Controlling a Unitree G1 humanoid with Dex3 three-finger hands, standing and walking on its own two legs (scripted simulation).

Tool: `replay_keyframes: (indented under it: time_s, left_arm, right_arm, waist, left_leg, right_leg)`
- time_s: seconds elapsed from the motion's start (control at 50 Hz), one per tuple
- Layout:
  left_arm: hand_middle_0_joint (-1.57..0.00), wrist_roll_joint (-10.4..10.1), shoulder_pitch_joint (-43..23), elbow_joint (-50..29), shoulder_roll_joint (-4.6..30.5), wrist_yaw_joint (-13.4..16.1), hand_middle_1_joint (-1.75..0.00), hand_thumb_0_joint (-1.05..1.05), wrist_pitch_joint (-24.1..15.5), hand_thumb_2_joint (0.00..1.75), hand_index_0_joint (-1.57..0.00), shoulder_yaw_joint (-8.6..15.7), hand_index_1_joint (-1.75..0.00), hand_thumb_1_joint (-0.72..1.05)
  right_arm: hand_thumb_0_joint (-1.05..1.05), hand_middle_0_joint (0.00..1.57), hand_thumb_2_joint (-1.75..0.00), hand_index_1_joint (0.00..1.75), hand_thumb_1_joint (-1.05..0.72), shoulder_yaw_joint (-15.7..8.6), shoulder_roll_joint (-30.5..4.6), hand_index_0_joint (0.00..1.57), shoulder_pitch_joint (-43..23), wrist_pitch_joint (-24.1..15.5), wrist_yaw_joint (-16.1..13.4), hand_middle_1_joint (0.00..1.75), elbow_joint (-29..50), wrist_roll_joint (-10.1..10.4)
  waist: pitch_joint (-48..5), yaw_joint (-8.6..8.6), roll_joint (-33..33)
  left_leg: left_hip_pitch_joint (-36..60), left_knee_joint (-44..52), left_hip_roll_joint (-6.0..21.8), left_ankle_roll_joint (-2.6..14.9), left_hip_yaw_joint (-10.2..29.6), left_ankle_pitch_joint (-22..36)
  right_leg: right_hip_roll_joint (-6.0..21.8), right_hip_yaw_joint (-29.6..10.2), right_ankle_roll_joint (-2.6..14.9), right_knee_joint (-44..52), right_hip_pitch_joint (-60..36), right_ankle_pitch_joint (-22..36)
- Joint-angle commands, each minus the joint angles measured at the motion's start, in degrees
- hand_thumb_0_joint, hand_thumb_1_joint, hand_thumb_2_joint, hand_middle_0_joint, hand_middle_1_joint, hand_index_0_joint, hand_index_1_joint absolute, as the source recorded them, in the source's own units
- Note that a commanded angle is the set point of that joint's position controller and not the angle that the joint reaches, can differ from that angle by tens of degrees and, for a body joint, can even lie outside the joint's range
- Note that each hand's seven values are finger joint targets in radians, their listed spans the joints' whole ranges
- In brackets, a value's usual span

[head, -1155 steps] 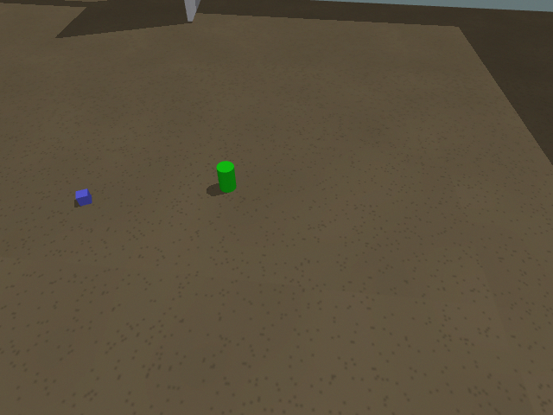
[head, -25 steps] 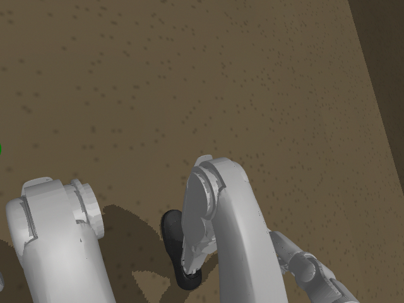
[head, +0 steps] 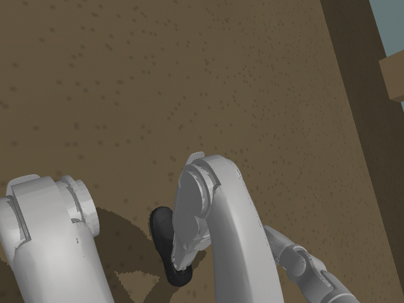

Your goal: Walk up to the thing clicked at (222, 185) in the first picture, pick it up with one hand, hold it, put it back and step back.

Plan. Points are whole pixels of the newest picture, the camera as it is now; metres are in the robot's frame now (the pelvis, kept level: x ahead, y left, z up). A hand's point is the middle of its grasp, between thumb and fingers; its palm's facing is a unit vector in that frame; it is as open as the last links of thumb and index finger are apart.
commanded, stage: loosen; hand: left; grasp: from the side
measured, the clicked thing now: out of the picture +0.41 +0.32 -0.21
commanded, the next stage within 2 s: open in 0.12 s
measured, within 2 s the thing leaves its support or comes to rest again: rests again in 0.54 s
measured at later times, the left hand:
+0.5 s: hand out of the picture +0.42 +0.33 -0.17, palm faces +0.49 -0.87 +0.00, open 14.8 cm
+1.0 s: hand out of the picture +0.40 +0.38 -0.10, palm faces +0.50 -0.86 -0.03, open 17.4 cm
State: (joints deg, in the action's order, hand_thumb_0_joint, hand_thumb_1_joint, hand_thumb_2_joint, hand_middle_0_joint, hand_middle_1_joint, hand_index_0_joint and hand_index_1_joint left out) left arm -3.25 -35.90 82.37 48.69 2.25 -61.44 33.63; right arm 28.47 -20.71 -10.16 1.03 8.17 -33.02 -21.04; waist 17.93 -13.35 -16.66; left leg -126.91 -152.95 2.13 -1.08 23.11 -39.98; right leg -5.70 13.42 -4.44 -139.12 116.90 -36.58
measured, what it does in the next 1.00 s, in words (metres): stands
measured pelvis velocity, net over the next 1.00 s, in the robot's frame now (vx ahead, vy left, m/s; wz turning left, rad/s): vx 0.00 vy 0.00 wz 0.00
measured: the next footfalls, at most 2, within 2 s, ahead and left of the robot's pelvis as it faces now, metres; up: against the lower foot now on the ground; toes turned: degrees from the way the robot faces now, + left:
none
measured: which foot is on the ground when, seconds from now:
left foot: down 0.00-1.00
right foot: down 0.00-1.00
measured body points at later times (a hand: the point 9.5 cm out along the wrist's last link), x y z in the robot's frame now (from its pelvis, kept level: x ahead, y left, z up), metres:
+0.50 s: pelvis +0.00 +0.00 +0.00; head +0.21 +0.20 +0.34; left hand +0.39 +0.37 -0.16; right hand +0.18 -0.23 -0.03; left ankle +0.08 +0.13 -0.25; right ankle +0.14 -0.13 -0.25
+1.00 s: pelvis +0.00 +0.00 +0.01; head +0.19 +0.20 +0.36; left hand +0.37 +0.42 -0.10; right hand +0.18 -0.24 -0.02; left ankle +0.08 +0.13 -0.25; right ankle +0.14 -0.13 -0.25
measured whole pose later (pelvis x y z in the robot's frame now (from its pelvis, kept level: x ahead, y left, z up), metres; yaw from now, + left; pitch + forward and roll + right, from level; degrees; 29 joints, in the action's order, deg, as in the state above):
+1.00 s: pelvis +0.00 +0.00 +0.01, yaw +0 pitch +13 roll -17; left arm -5.8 -33.1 65.6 48.2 -4.4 -53.4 34.8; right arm 23.6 -20.0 -4.7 3.0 7.4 -32.2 -17.0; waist 12.5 -10.4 -13.7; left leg -127.6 -150.8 2.6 -0.3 21.6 -39.7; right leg -5.0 12.9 -3.2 -137.5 117.2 -36.8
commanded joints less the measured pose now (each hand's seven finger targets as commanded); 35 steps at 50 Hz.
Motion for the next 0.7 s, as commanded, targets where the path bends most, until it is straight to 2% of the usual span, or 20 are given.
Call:
replay_keyframes:
  time_s: [0.0,0.04,0.1,0.18,0.2,0.24,0.28,0.3,0.32,0.42,0.46,0.5,0.52,0.58,0.6,0.62,0.68]
  left_arm:
    - [-1.14,-0.83,-14.15,-9.58,11.98,0.52,-1.31,0.00,-6.08,1.21,-1.16,0.35,-1.30,0.13]
    - [-1.19,-1.03,-14.70,-9.61,12.06,0.81,-1.28,0.00,-6.35,1.13,-1.21,0.25,-1.27,0.12]
    - [-0.98,-0.99,-15.07,-9.45,12.44,0.93,-1.04,0.00,-6.65,0.89,-1.01,-0.22,-1.03,-0.05]
    - [-0.83,-0.86,-15.65,-9.51,13.34,1.04,-0.78,0.00,-6.85,0.57,-0.86,-0.15,-0.76,-0.20]
    - [-0.79,-0.98,-14.61,-9.14,13.39,1.08,-0.73,0.00,-6.64,0.52,-0.82,0.24,-0.71,-0.23]
    - [-0.63,-0.85,-15.23,-9.21,13.25,1.08,-0.57,0.00,-6.69,0.43,-0.66,-0.11,-0.56,-0.39]
    - [-0.49,-0.87,-13.74,-8.21,12.56,0.81,-0.44,0.00,-6.37,0.31,-0.50,-0.23,-0.43,-0.45]
    - [-0.45,-0.87,-14.43,-7.27,11.95,0.75,-0.39,0.00,-6.03,0.27,-0.46,-0.88,-0.38,-0.47]
    - [-0.43,-0.94,-14.18,-7.02,12.05,0.70,-0.36,0.00,-5.88,0.25,-0.43,-0.77,-0.35,-0.49]
    - [-0.32,-0.86,-11.65,-6.02,11.95,0.64,-0.23,0.00,-5.46,0.15,-0.32,-0.48,-0.23,-0.59]
    - [-0.27,-1.03,-11.91,-6.26,10.95,0.65,-0.19,0.00,-5.49,0.14,-0.27,-0.56,-0.19,-0.58]
    - [-0.22,-1.29,-12.67,-6.70,12.09,0.75,-0.14,0.00,-5.70,0.10,-0.22,-0.16,-0.14,-0.60]
    - [-0.17,-1.39,-12.17,-6.66,11.55,0.67,-0.10,0.00,-5.60,0.07,-0.17,-0.20,-0.10,-0.61]
    - [-0.11,-1.26,-13.57,-7.56,11.47,0.59,-0.03,0.00,-5.98,0.03,-0.11,-0.90,-0.03,-0.61]
    - [-0.10,-1.30,-13.72,-7.72,12.20,0.52,-0.03,0.00,-5.97,0.03,-0.10,-0.51,-0.03,-0.61]
    - [-0.07,-1.33,-13.37,-7.03,11.52,0.36,-0.05,0.00,-5.91,0.07,-0.07,-0.77,-0.05,-0.60]
    - [-0.06,-1.60,-14.13,-8.86,13.90,-0.27,-0.04,0.00,-6.47,0.08,-0.06,0.15,-0.04,-0.54]
  right_arm:
    - [0.00,0.20,-0.90,0.30,-0.90,-6.62,-20.93,0.20,1.58,0.64,-1.31,0.30,0.75,-0.37]
    - [0.00,0.20,-0.90,0.30,-0.91,-6.34,-21.03,0.20,1.37,0.79,-1.31,0.30,0.95,-0.42]
    - [0.00,0.20,-0.90,0.30,-0.91,-6.11,-20.99,0.20,1.09,0.79,-1.29,0.30,1.10,-0.55]
    - [0.00,0.20,-0.90,0.30,-0.92,-5.77,-20.82,0.20,0.64,0.82,-1.20,0.30,1.67,-0.58]
    - [0.00,0.20,-0.90,0.30,-0.92,-5.78,-20.71,0.20,0.89,0.74,-1.26,0.30,1.55,-0.62]
    - [0.00,0.20,-0.90,0.30,-0.92,-5.87,-20.94,0.20,0.88,0.67,-1.16,0.30,1.72,-0.63]
    - [0.00,0.20,-0.90,0.30,-0.92,-6.01,-20.82,0.20,0.76,0.65,-1.28,0.30,1.62,-0.63]
    - [0.00,0.20,-0.90,0.30,-0.92,-5.91,-20.97,0.20,0.76,0.69,-1.34,0.30,1.82,-0.52]
    - [0.00,0.20,-0.90,0.30,-0.92,-5.98,-21.08,0.20,0.55,0.74,-1.34,0.30,1.85,-0.28]
    - [0.00,0.20,-0.90,0.30,-0.92,-6.00,-21.10,0.20,0.91,1.07,-1.27,0.30,2.31,-0.16]
    - [0.00,0.20,-0.90,0.30,-0.92,-6.18,-21.25,0.20,0.92,1.22,-1.34,0.30,2.15,-0.15]
    - [0.00,0.20,-0.90,0.30,-0.92,-5.84,-21.09,0.20,0.98,1.23,-1.17,0.30,2.63,-0.16]
    - [0.00,0.20,-0.90,0.30,-0.91,-5.92,-20.77,0.20,0.63,1.14,-1.21,0.30,2.65,-0.07]
    - [0.00,0.20,-0.90,0.30,-0.91,-5.81,-20.63,0.20,1.03,0.99,-1.21,0.30,2.24,-0.26]
    - [0.00,0.20,-0.90,0.30,-0.91,-6.00,-20.88,0.20,0.69,0.93,-1.29,0.30,2.35,-0.15]
    - [0.00,0.20,-0.90,0.30,-0.90,-6.02,-20.78,0.20,0.89,0.96,-1.26,0.30,2.10,-0.10]
    - [0.00,0.20,-0.90,0.30,-0.89,-5.93,-21.08,0.20,1.20,1.04,-1.49,0.30,1.96,-0.06]
  waist:
    - [-33.17,-6.89,35.08]
    - [-33.07,-7.19,34.64]
    - [-32.25,-7.24,34.76]
    - [-31.42,-7.07,34.44]
    - [-32.24,-6.61,33.80]
    - [-31.53,-7.00,34.04]
    - [-31.45,-6.79,33.72]
    - [-30.17,-7.52,32.93]
    - [-29.10,-7.43,32.50]
    - [-30.22,-6.23,33.56]
    - [-29.53,-6.59,33.39]
    - [-29.88,-6.74,32.66]
    - [-29.59,-6.47,32.22]
    - [-29.93,-7.04,32.55]
    - [-29.64,-6.77,32.44]
    - [-29.59,-7.11,32.31]
    - [-30.65,-6.65,33.54]
  left_leg:
    - [24.82,19.26,4.09,-1.29,-5.75,7.88]
    - [24.63,19.13,4.12,-1.24,-5.45,7.79]
    - [24.04,19.14,4.07,-1.14,-5.47,7.33]
    - [22.82,19.23,4.09,-0.90,-5.66,4.86]
    - [22.69,18.69,4.02,-0.69,-5.96,5.27]
    - [22.57,19.05,4.10,-0.77,-5.80,4.55]
    - [23.09,18.93,4.22,-0.74,-5.83,4.68]
    - [22.01,19.16,4.20,-0.64,-5.56,3.83]
    - [21.05,19.62,4.24,-0.60,-5.23,2.75]
    - [22.84,20.32,4.31,-1.08,-4.74,5.00]
    - [23.49,20.62,4.47,-1.23,-4.22,5.19]
    - [21.82,20.02,4.16,-0.84,-4.78,4.04]
    - [21.58,19.69,4.19,-0.65,-5.08,3.79]
    - [21.78,19.63,4.23,-0.61,-5.05,4.48]
    - [21.67,19.45,4.32,-0.57,-5.14,4.06]
    - [21.78,19.40,4.34,-0.55,-5.02,4.05]
    - [22.14,19.54,4.40,-0.61,-5.17,4.08]
  right_leg:
    - [-1.43,7.71,4.27,8.99,-13.19,11.56]
    - [-1.50,7.96,4.16,9.03,-13.53,11.70]
    - [-1.58,7.95,4.30,9.10,-13.01,11.21]
    - [-1.82,8.02,4.24,9.69,-13.29,9.34]
    - [-1.96,7.72,4.20,9.90,-13.98,9.87]
    - [-1.93,7.94,4.26,9.81,-13.24,9.16]
    - [-2.03,7.82,4.24,9.93,-12.96,9.41]
    - [-2.00,8.10,4.24,9.97,-12.27,8.78]
    - [-1.94,8.29,4.27,9.93,-11.51,8.03]
    - [-1.92,8.43,4.51,9.03,-11.93,9.49]
    - [-1.84,8.70,4.36,8.89,-11.54,9.75]
    - [-2.05,8.62,4.38,9.65,-12.52,8.86]
    - [-2.12,8.32,4.33,9.82,-12.21,8.76]
    - [-2.13,8.24,4.36,9.77,-12.42,9.37]
    - [-2.10,8.17,4.33,9.88,-12.03,9.13]
    - [-2.15,8.13,4.33,9.81,-11.92,9.13]
    - [-2.20,8.17,4.41,9.77,-12.64,8.99]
